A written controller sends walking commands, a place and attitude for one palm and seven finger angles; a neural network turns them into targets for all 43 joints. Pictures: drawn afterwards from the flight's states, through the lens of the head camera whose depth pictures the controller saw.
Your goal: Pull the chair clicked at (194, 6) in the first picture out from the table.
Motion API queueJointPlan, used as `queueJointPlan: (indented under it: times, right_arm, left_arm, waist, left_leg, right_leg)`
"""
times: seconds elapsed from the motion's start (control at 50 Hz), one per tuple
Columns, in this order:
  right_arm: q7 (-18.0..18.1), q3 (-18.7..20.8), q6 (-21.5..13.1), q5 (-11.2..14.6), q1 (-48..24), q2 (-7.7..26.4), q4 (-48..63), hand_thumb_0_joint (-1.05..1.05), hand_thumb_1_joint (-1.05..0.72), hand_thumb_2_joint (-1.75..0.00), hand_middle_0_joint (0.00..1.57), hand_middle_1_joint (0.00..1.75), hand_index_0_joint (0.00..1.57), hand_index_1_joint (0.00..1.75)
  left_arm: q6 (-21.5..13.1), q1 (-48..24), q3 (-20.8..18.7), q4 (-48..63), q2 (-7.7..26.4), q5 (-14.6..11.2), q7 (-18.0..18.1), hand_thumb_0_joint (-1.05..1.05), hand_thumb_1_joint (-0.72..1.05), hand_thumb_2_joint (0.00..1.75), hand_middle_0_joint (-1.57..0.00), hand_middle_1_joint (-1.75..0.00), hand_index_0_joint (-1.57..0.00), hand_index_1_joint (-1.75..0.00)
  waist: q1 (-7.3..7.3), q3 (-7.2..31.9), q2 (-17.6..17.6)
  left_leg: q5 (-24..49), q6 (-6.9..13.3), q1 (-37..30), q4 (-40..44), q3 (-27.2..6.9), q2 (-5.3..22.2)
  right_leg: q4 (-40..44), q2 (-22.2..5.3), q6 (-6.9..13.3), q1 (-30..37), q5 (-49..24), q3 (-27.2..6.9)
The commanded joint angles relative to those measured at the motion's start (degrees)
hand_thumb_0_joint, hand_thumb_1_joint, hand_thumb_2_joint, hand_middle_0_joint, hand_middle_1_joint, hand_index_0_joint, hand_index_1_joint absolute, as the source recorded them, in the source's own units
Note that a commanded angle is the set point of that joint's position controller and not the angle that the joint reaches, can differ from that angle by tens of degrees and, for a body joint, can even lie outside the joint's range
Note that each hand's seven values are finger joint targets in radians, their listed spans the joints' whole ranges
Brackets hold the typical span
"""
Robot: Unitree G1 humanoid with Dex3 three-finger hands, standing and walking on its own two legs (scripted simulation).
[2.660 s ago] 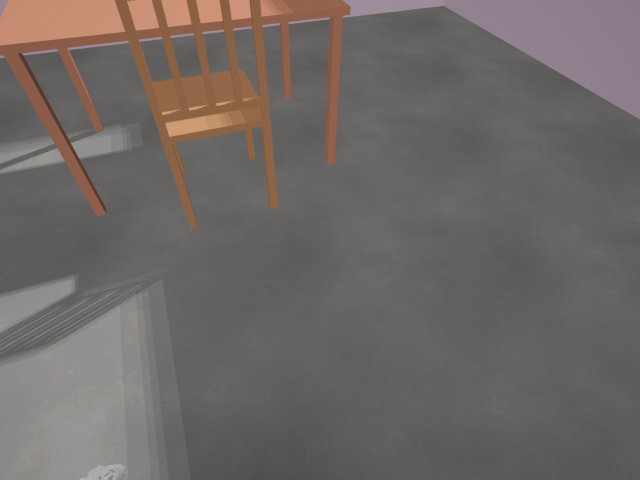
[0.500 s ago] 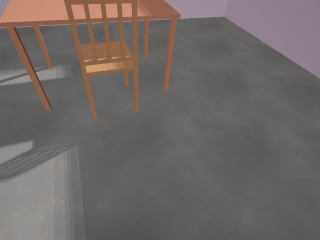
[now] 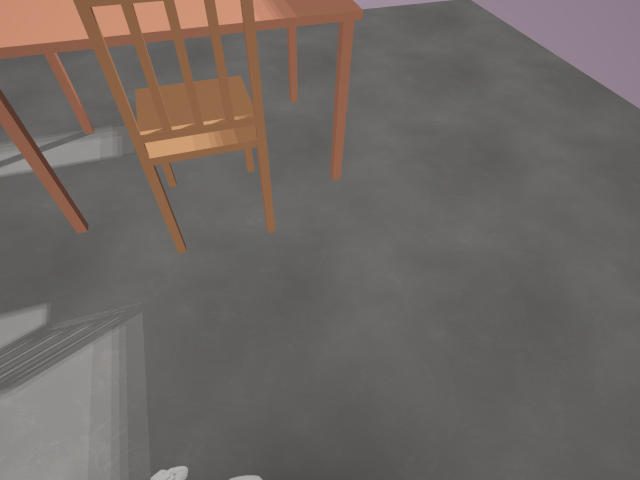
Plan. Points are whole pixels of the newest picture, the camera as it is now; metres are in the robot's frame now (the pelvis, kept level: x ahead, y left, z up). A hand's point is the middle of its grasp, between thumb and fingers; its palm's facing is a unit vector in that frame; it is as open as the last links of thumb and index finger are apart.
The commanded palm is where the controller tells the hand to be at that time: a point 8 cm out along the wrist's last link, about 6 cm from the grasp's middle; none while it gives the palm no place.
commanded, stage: walk to a spot facing it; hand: left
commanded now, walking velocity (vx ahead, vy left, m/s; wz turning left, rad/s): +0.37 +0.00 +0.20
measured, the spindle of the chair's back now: (185, 69) +1.08 +0.37 -0.04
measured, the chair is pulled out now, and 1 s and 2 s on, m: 0.00 0.00 0.00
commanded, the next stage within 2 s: turn to face it in 0.58 s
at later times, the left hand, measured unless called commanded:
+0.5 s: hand (161, 434) +0.21 +0.24 -0.16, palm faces +0.11 -0.99 -0.13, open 7.4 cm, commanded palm none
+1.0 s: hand (218, 262) +0.52 +0.21 -0.15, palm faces +0.09 -0.97 -0.21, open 7.2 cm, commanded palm none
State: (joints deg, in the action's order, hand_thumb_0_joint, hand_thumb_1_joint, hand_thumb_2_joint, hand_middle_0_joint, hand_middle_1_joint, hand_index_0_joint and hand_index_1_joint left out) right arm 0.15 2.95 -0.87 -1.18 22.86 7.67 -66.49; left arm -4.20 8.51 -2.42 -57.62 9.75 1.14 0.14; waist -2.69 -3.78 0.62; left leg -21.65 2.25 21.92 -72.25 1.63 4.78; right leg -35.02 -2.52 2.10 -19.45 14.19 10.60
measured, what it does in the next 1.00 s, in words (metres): walks ahead: left foot, then right foot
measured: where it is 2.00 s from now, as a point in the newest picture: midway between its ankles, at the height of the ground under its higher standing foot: (299, 379)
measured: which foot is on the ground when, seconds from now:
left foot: up 0.00-0.24, down 0.26-0.76, up 0.78-1.00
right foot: down 0.00-0.28, up 0.30-0.76, down 0.78-1.00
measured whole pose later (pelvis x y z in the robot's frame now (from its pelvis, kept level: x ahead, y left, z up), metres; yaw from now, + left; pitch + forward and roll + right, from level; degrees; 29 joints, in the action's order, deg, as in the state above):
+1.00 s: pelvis +0.43 +0.03 +0.01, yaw +6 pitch -1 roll -1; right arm 0.4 2.6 1.2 -1.0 16.3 7.1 -61.3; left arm -1.9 7.1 -2.4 -57.3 9.1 0.9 1.7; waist -3.3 -3.5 1.0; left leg -22.1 -1.1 27.9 -61.6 3.0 5.6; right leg -29.4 -3.1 3.1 -16.5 12.1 13.5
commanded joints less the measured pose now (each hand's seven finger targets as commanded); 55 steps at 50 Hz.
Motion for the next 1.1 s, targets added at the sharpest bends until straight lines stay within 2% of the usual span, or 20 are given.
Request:
queueJointPlan:
  times: [0.0,0.06,0.14,0.2,0.22,0.24,0.26,0.28,0.32,0.36,0.4,0.62,0.7,0.72,0.74,0.76,0.78,0.82,0.88,1.08]
  right_arm:
    - [-0.59,0.46,0.30,-0.45,2.87,1.08,4.31,0.00,-0.90,-0.90,0.20,0.30,0.20,0.30]
    - [-1.54,0.60,0.32,-0.35,-1.13,0.95,7.12,0.00,-0.90,-0.90,0.20,0.30,0.20,0.30]
    - [-2.42,0.54,-1.05,-0.21,-9.14,2.44,10.79,0.00,-0.90,-0.90,0.20,0.30,0.20,0.30]
    - [-2.19,0.84,-1.84,-0.37,-6.95,4.81,10.59,0.00,-0.90,-0.90,0.20,0.30,0.20,0.30]
    - [-1.84,1.38,-2.17,-0.52,-2.01,6.95,9.14,0.00,-0.90,-0.90,0.20,0.30,0.20,0.30]
    - [-1.12,2.71,-2.71,-1.21,5.43,12.49,7.45,0.00,-0.90,-0.90,0.20,0.30,0.20,0.30]
    - [-0.48,3.66,-2.57,-1.08,10.76,17.79,6.38,0.00,-0.90,-0.90,0.20,0.30,0.20,0.30]
    - [0.62,2.98,-2.43,-0.73,9.50,15.93,5.45,0.00,-0.90,-0.90,0.20,0.30,0.20,0.30]
    - [0.90,1.54,-3.20,-0.20,0.97,11.05,7.96,0.00,-0.90,-0.90,0.20,0.30,0.20,0.30]
    - [1.10,0.68,-4.29,-0.18,-1.72,8.70,7.78,0.00,-0.90,-0.90,0.20,0.30,0.20,0.30]
    - [1.34,0.78,-4.75,0.05,-0.96,6.98,6.96,0.00,-0.90,-0.90,0.20,0.30,0.20,0.30]
    - [1.71,0.27,-4.03,-0.23,6.12,7.11,1.63,0.00,-0.90,-0.90,0.20,0.30,0.20,0.30]
    - [2.05,0.33,-3.28,0.18,3.38,8.93,1.01,0.00,-0.90,-0.90,0.20,0.30,0.20,0.30]
    - [1.81,0.19,-3.31,0.71,2.71,8.39,1.33,0.00,-0.90,-0.90,0.20,0.30,0.20,0.30]
    - [1.36,-0.06,-3.49,1.53,6.11,5.26,1.82,0.00,-0.90,-0.90,0.20,0.30,0.20,0.30]
    - [1.78,-0.02,-3.13,1.86,7.44,4.06,2.46,0.00,-0.90,-0.90,0.20,0.30,0.20,0.30]
    - [1.81,-0.17,-2.37,1.81,4.73,3.11,3.08,0.00,-0.90,-0.90,0.20,0.30,0.20,0.30]
    - [1.20,0.21,-0.74,0.84,1.28,3.26,3.46,0.00,-0.90,-0.90,0.20,0.30,0.20,0.30]
    - [0.69,-0.21,1.62,0.34,3.58,1.09,3.30,0.00,-0.90,-0.90,0.20,0.30,0.20,0.30]
    - [-0.59,-0.02,1.76,-0.06,-5.07,3.46,9.68,0.00,-0.90,-0.90,0.20,0.30,0.20,0.30]
  left_arm:
    - [-0.10,6.78,-0.90,-0.70,5.14,0.58,0.92,0.00,0.90,0.90,-0.20,-0.30,-0.20,-0.30]
    - [-0.41,6.35,-1.56,-0.41,6.65,0.72,0.85,0.00,0.90,0.90,-0.20,-0.30,-0.20,-0.30]
    - [-0.18,10.73,-1.73,-1.65,8.80,0.80,0.38,0.00,0.90,0.90,-0.20,-0.30,-0.20,-0.30]
    - [0.33,11.08,-1.97,-1.79,9.38,0.43,0.28,0.00,0.90,0.90,-0.20,-0.30,-0.20,-0.30]
    - [0.50,11.24,-1.84,-1.85,8.57,0.27,0.09,0.00,0.90,0.90,-0.20,-0.30,-0.20,-0.30]
    - [0.59,11.75,-1.42,-0.58,5.78,-0.09,-0.32,0.00,0.90,0.90,-0.20,-0.30,-0.20,-0.30]
    - [0.48,9.44,-0.81,2.08,4.27,-0.24,-0.65,0.00,0.90,0.90,-0.20,-0.30,-0.20,-0.30]
    - [0.74,5.80,-1.18,2.38,5.99,0.09,-0.19,0.00,0.90,0.90,-0.20,-0.30,-0.20,-0.30]
    - [0.67,5.12,-1.46,0.96,5.86,0.15,-1.11,0.00,0.90,0.90,-0.20,-0.30,-0.20,-0.30]
    - [1.65,8.22,-1.42,-0.86,3.62,0.64,-1.32,0.00,0.90,0.90,-0.20,-0.30,-0.20,-0.30]
    - [2.61,9.47,-1.42,-1.59,2.71,0.83,-1.21,0.00,0.90,0.90,-0.20,-0.30,-0.20,-0.30]
    - [3.10,-3.92,-0.71,2.18,1.36,0.18,-1.70,0.00,0.90,0.90,-0.20,-0.30,-0.20,-0.30]
    - [1.95,8.58,-1.22,-1.30,3.64,0.52,-0.86,0.00,0.90,0.90,-0.20,-0.30,-0.20,-0.30]
    - [1.15,16.25,-2.06,-3.37,6.41,0.75,-0.43,0.00,0.90,0.90,-0.20,-0.30,-0.20,-0.30]
    - [0.34,22.32,-3.40,-4.86,12.15,0.99,0.48,0.00,0.90,0.90,-0.20,-0.30,-0.20,-0.30]
    - [0.49,24.27,-3.41,-5.25,15.14,-0.26,0.51,0.00,0.90,0.90,-0.20,-0.30,-0.20,-0.30]
    - [0.53,19.02,-3.10,-3.42,14.39,-0.47,0.84,0.00,0.90,0.90,-0.20,-0.30,-0.20,-0.30]
    - [1.11,7.46,-1.88,-0.19,8.80,-0.46,1.60,0.00,0.90,0.90,-0.20,-0.30,-0.20,-0.30]
    - [1.15,1.64,-0.91,1.45,6.16,0.00,1.94,0.00,0.90,0.90,-0.20,-0.30,-0.20,-0.30]
    - [4.01,2.53,-2.82,3.66,9.49,0.15,1.79,0.00,0.90,0.90,-0.20,-0.30,-0.20,-0.30]
  waist:
    - [-0.03,-1.49,-7.70]
    - [-0.34,-2.22,-5.84]
    - [2.82,-2.57,-5.35]
    - [0.79,-1.44,-2.76]
    - [-1.41,1.13,2.47]
    - [-4.49,4.57,14.26]
    - [-5.40,5.32,23.34]
    - [-5.44,5.11,17.47]
    - [-1.26,0.91,3.84]
    - [1.60,1.10,3.42]
    - [2.39,1.31,4.15]
    - [-0.16,-5.03,6.67]
    - [6.20,0.99,5.84]
    - [9.83,5.00,0.68]
    - [10.54,12.89,-10.85]
    - [8.74,17.00,-10.25]
    - [8.14,16.67,-8.87]
    - [4.29,5.19,-3.74]
    - [-0.08,3.23,-5.31]
    - [2.02,2.59,-7.63]
  left_leg:
    - [5.44,-2.02,6.19,5.16,-0.24,4.51]
    - [8.50,-2.80,4.27,17.14,2.06,4.66]
    - [7.65,-2.18,2.04,29.89,5.23,2.46]
    - [8.46,-1.62,-7.81,38.33,7.99,0.19]
    - [6.80,-1.14,-16.52,41.53,7.69,-0.56]
    - [0.41,2.86,-25.93,49.95,-8.51,9.10]
    - [1.39,8.04,-30.09,59.18,-27.63,20.59]
    - [2.27,8.56,-28.44,60.51,-29.48,21.32]
    - [9.13,7.44,-21.79,59.66,-18.69,18.25]
    - [18.23,5.34,-18.15,60.00,-7.80,14.17]
    - [24.53,5.40,-18.96,60.40,-3.33,12.12]
    - [40.51,4.61,-24.02,58.90,6.95,11.41]
    - [55.83,2.97,-22.75,41.91,7.63,10.57]
    - [47.66,1.34,-14.65,30.54,7.62,8.19]
    - [17.69,-1.00,-1.48,12.03,9.19,0.31]
    - [-13.52,-1.51,2.70,-3.65,3.67,-4.67]
    - [-11.66,-1.19,3.14,-6.71,-2.60,-2.21]
    - [-4.04,-1.43,4.90,-6.16,-3.38,1.75]
    - [-1.14,-3.30,0.64,3.60,-1.57,2.23]
    - [5.07,-4.09,-4.78,33.84,5.60,-0.51]
  right_leg:
    - [26.21,-15.79,4.56,-4.23,9.87,-12.55]
    - [26.93,-14.52,4.95,-4.34,9.26,-8.30]
    - [24.37,-15.02,5.44,2.73,7.70,-8.71]
    - [17.45,-13.48,3.97,3.46,3.70,-5.91]
    - [8.38,-10.86,2.68,1.09,-0.59,-3.01]
    - [-10.11,-4.70,-0.54,-6.78,0.74,1.56]
    - [-27.71,1.27,-2.34,-18.08,19.80,0.27]
    - [-36.62,-0.94,-1.56,-21.60,17.19,-7.30]
    - [-38.66,-5.57,-1.82,-22.41,6.62,-9.67]
    - [-35.53,-6.14,-2.80,-17.42,2.30,-9.58]
    - [-33.42,-5.77,-3.57,-17.26,-0.14,-8.78]
    - [-5.62,-2.00,-1.07,-14.40,-5.81,-2.96]
    - [1.47,2.40,1.54,4.50,-6.63,-0.77]
    - [4.96,0.06,1.90,17.99,-14.30,-3.43]
    - [5.10,-15.87,6.97,31.64,-33.70,-20.97]
    - [9.78,-26.19,13.22,32.08,-49.51,-30.68]
    - [12.69,-25.61,13.31,25.51,-40.92,-29.74]
    - [17.55,-21.60,9.74,9.25,-21.88,-20.45]
    - [19.40,-17.85,6.03,-1.15,-19.95,-8.35]
    - [11.93,-16.32,3.18,3.46,-7.32,-1.79]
